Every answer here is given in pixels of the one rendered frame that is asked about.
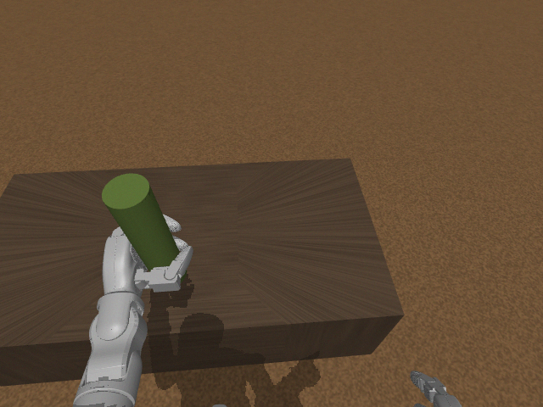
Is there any can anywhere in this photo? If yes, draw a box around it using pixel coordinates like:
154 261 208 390
102 173 187 283

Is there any left robot hand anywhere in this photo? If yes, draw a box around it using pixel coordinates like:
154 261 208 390
103 215 193 298

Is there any right robot hand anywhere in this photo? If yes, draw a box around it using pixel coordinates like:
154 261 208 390
410 371 462 407

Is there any left robot arm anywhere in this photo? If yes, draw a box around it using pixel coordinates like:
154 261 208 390
73 291 148 407

